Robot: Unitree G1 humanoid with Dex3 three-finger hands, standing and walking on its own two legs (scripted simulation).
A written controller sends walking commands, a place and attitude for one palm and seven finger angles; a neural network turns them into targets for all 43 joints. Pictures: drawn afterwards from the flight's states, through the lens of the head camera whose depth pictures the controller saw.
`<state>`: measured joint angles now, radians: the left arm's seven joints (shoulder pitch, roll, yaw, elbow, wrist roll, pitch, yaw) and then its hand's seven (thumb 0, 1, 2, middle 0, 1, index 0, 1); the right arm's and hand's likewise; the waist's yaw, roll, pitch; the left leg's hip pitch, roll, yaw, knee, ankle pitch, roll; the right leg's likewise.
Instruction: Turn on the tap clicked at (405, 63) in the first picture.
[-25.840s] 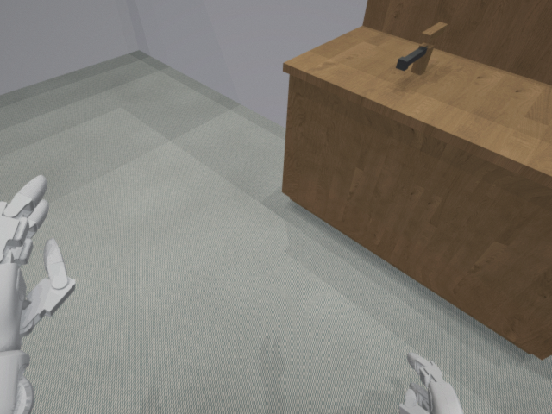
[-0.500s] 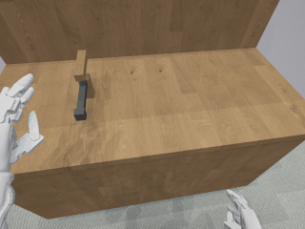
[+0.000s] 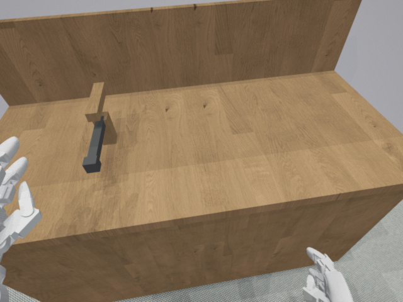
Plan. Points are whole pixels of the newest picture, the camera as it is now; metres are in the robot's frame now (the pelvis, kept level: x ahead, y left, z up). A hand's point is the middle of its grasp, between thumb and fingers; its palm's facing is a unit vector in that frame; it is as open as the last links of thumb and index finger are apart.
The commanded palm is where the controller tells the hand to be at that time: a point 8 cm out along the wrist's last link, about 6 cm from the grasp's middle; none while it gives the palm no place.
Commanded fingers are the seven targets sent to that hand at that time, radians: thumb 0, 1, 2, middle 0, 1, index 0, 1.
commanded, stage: turn the palm inward beside the body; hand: left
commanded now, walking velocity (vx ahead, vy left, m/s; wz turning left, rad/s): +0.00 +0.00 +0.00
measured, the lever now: (92, 164) +0.35 +0.30 +0.07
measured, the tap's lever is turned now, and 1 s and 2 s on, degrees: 0 0 0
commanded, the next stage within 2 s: reach beside the lever's end, fingers flat in 1.66 s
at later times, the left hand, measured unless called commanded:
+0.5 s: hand (58, 225) +0.18 +0.24 +0.15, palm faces +0.42 -0.87 -0.25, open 7.4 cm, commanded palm +0.13 +0.28 +0.17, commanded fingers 0.00 0.90 0.90 -0.20 -0.30 -0.20 -0.30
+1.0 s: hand (59, 229) +0.18 +0.24 +0.14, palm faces +0.45 -0.88 -0.16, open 7.4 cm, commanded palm +0.12 +0.28 +0.15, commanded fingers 0.00 0.90 0.90 -0.20 -0.30 -0.20 -0.30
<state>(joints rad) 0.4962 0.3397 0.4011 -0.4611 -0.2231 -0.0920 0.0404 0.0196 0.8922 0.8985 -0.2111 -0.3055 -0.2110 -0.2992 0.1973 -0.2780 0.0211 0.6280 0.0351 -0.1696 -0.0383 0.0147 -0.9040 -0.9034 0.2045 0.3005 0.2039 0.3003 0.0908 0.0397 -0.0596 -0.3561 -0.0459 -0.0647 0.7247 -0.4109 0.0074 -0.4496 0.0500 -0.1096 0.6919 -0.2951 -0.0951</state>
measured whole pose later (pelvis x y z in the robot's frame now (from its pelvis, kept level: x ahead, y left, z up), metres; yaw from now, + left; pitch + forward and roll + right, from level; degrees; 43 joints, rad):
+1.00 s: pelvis +0.00 +0.01 +0.00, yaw +1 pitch +2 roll +0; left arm 0.55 0.24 0.22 -0.50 -0.23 0.01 0.15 0.02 0.90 0.90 -0.21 -0.31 -0.21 -0.30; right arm 0.20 -0.25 0.06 0.64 0.04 -0.27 -0.08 0.02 -0.90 -0.90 0.21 0.30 0.21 0.30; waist 0.09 0.05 -0.07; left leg -0.36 -0.06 -0.07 0.72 -0.40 0.02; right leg -0.44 0.03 -0.12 0.69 -0.29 -0.09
